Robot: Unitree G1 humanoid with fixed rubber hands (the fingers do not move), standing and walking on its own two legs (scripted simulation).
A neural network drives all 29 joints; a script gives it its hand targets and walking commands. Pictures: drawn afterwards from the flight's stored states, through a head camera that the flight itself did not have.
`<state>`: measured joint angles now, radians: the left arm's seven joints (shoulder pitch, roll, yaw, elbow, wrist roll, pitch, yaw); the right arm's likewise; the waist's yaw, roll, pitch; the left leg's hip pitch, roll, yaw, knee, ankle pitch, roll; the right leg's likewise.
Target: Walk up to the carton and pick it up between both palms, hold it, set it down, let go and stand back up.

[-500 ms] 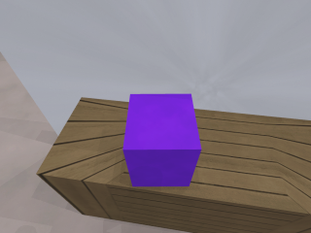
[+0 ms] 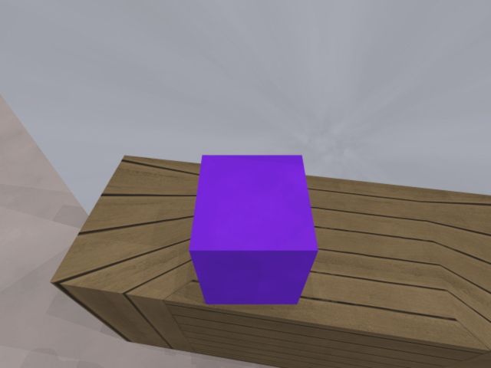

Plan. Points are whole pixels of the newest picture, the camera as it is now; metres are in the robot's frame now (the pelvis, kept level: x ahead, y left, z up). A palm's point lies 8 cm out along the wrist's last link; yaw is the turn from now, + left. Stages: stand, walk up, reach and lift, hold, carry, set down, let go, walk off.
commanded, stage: stand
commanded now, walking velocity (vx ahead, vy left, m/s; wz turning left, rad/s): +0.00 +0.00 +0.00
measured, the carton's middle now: (251, 233) +0.38 +0.00 -0.07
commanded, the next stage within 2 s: none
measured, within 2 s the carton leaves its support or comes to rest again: neither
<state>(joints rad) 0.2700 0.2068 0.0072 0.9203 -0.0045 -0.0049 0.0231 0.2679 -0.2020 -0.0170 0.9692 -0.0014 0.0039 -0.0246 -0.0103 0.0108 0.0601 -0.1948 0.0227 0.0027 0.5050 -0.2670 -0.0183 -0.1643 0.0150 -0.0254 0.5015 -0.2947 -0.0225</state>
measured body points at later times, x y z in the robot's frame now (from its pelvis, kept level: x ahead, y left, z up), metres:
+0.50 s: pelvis +0.00 +0.00 +0.00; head +0.01 -0.01 +0.45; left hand +0.02 +0.24 -0.15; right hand +0.02 -0.24 -0.15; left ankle +0.00 +0.13 -0.74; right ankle -0.01 -0.10 -0.74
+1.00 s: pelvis -0.01 -0.01 +0.00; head +0.00 -0.02 +0.45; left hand +0.00 +0.22 -0.15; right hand +0.00 -0.24 -0.16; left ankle +0.00 +0.13 -0.74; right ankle -0.01 -0.10 -0.74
